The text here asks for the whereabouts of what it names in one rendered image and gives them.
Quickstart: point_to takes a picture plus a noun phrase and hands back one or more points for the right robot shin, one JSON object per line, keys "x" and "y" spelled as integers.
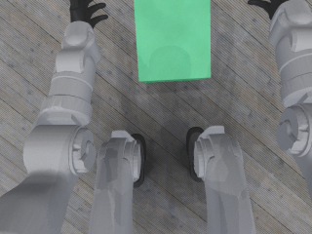
{"x": 213, "y": 130}

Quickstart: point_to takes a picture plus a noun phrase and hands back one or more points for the robot left forearm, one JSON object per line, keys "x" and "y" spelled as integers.
{"x": 70, "y": 94}

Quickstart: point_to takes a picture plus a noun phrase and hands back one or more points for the robot left hand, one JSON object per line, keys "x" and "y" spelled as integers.
{"x": 79, "y": 11}

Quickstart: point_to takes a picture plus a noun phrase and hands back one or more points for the robot right hand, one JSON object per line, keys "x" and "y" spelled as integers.
{"x": 270, "y": 8}

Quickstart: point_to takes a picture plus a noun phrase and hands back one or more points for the robot right upper arm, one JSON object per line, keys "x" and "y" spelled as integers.
{"x": 294, "y": 136}

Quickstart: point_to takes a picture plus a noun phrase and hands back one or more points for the robot right forearm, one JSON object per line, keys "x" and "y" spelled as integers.
{"x": 291, "y": 37}

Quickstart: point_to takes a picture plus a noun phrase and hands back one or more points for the carton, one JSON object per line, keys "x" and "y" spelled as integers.
{"x": 173, "y": 40}

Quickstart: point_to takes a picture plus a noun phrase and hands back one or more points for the robot left foot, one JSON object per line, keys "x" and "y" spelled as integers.
{"x": 142, "y": 145}

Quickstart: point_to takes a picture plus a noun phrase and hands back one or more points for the robot left upper arm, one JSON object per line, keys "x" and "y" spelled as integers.
{"x": 55, "y": 156}

